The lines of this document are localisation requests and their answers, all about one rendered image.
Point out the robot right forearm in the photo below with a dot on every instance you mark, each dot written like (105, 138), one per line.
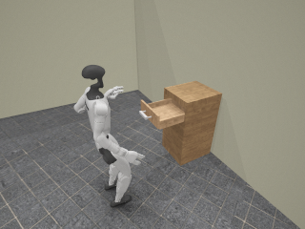
(106, 143)

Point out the left robot hand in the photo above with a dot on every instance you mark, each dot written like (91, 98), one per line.
(114, 92)

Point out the handle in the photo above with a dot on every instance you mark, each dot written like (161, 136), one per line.
(143, 115)

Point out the robot right shin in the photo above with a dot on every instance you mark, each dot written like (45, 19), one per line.
(121, 187)

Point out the left robot upper arm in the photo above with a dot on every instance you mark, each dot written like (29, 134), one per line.
(79, 106)

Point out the right robot hand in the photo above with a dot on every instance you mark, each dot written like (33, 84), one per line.
(132, 156)

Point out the humanoid robot torso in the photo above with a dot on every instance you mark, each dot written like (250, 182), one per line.
(90, 106)

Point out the cabinet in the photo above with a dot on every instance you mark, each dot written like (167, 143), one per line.
(192, 138)

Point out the drawer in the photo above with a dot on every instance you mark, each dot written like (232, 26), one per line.
(164, 113)

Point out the right robot upper arm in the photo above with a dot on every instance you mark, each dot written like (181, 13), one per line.
(100, 111)

